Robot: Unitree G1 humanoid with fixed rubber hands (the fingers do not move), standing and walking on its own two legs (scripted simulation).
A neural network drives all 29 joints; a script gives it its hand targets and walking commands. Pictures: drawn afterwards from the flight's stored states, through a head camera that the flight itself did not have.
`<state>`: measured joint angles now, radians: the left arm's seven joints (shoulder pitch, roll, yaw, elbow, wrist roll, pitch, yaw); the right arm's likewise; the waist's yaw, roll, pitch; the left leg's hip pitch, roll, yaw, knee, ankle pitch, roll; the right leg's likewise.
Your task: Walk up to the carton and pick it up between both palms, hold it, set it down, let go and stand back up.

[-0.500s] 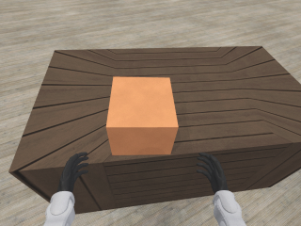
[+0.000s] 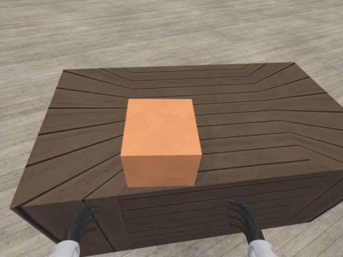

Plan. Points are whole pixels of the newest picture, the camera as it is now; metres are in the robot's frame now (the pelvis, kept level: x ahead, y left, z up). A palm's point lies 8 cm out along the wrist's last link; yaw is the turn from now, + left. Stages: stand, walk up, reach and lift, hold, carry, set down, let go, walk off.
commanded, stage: set down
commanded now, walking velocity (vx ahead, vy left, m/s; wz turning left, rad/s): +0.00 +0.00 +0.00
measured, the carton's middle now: (160, 141) +0.46 +0.04 -0.05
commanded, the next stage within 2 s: let go in 0.40 s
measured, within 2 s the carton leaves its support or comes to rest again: neither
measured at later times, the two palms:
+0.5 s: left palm (71, 250) +0.15 +0.23 -0.07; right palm (261, 252) +0.15 -0.22 -0.08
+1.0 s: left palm (72, 250) +0.15 +0.23 -0.08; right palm out of the picture +0.12 -0.23 -0.09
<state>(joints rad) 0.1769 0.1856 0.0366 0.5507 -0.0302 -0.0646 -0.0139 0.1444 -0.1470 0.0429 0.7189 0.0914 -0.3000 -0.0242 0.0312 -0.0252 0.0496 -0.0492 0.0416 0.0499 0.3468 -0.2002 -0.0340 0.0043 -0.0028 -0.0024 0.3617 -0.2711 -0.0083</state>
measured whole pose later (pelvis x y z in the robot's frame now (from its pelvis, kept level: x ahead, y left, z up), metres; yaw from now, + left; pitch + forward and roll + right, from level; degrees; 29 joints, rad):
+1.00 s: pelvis -0.01 +0.00 +0.00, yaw +0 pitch -3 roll +0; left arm 0.18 0.19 0.02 0.58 0.04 0.06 -0.01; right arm 0.20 -0.21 -0.02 0.72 -0.03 -0.07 0.01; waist 0.00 0.00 0.04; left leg -0.15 0.05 0.04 0.42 -0.21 -0.03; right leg -0.09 0.00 -0.01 0.41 -0.27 -0.01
